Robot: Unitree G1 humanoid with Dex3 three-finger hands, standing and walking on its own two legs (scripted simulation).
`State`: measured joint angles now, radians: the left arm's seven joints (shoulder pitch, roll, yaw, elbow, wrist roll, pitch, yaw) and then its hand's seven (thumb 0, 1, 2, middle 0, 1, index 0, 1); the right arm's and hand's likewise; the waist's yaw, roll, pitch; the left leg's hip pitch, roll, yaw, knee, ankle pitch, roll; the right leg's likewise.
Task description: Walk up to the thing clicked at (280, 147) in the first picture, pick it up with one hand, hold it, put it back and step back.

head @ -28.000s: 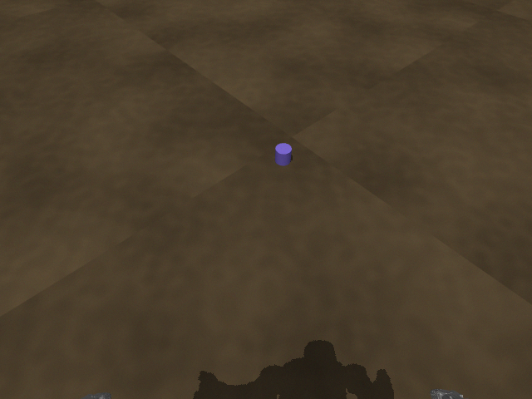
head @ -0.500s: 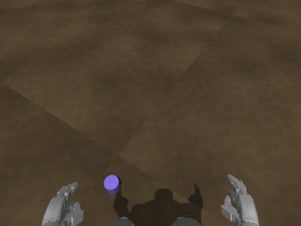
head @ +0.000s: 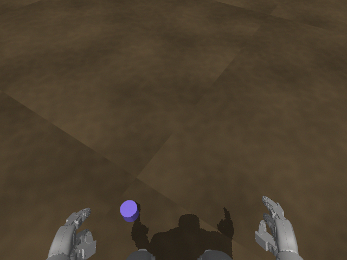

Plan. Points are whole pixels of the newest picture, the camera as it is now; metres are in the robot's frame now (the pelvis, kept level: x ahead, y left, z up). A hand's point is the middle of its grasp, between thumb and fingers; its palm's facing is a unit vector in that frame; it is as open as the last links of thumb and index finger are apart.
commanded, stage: home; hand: left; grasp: from above
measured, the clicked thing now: (129, 211) +0.43 +0.21 -0.67
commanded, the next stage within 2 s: stand in 0.82 s
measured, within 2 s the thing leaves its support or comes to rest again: neither
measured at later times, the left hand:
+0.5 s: hand (90, 247) +0.16 +0.19 -0.05, palm faces +0.03 -0.98 -0.20, open 7.4 cm
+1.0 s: hand (85, 250) +0.16 +0.20 -0.07, palm faces +0.01 -0.96 -0.29, open 7.4 cm
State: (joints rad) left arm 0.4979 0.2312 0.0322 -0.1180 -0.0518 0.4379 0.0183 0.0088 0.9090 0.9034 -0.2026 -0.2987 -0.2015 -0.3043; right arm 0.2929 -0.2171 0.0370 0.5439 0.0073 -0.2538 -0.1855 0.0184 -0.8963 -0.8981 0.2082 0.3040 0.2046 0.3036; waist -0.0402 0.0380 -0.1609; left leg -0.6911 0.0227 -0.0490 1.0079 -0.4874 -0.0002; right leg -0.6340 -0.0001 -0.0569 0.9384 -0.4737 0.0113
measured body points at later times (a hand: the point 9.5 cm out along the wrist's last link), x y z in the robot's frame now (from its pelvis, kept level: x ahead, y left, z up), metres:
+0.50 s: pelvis +0.00 +0.01 +0.00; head +0.01 +0.02 +0.45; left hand +0.16 +0.24 -0.03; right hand +0.15 -0.24 -0.06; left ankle +0.01 +0.12 -0.68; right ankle +0.00 -0.13 -0.68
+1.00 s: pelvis -0.01 +0.01 +0.01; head +0.01 +0.02 +0.46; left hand +0.16 +0.25 -0.05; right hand +0.14 -0.24 -0.08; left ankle +0.01 +0.11 -0.68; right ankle +0.00 -0.13 -0.68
